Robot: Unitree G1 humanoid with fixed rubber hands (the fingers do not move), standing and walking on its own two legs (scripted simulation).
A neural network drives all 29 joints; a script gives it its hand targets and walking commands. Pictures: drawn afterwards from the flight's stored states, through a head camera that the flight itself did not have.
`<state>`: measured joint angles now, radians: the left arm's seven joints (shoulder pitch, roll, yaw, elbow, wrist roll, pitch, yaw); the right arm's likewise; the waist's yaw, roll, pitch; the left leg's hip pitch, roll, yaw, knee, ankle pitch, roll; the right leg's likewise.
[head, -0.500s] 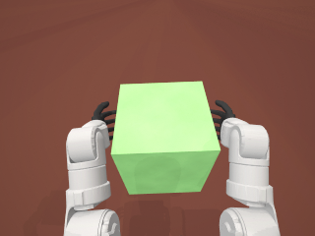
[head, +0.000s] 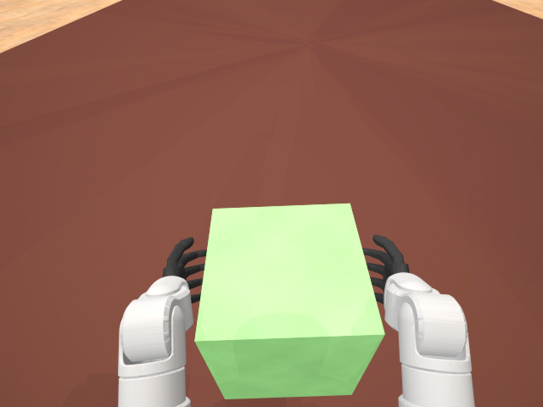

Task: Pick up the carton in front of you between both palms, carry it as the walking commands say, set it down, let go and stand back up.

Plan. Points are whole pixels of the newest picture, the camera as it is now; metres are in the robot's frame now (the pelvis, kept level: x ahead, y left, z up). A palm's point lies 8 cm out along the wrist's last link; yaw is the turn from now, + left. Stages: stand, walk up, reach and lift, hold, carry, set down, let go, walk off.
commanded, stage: carry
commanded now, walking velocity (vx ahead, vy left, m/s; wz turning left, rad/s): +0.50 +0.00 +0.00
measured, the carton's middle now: (284, 305) +0.28 +0.00 +0.02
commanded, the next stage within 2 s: none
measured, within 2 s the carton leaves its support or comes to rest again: neither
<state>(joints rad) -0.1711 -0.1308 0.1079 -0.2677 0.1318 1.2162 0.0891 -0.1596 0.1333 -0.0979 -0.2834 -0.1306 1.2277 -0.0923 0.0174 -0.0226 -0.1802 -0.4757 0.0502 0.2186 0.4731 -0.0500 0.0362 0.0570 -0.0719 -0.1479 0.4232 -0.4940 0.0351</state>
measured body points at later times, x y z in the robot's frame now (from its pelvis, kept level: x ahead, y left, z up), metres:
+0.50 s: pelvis +0.31 -0.01 +0.00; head +0.28 -0.02 +0.45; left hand +0.59 +0.14 +0.10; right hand +0.59 -0.16 +0.10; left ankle +0.13 +0.09 -0.72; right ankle +0.46 -0.12 -0.72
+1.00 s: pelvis +0.52 +0.00 +0.02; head +0.49 +0.01 +0.47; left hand +0.80 +0.15 +0.10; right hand +0.80 -0.15 +0.11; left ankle +0.55 +0.10 -0.72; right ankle +0.46 -0.11 -0.72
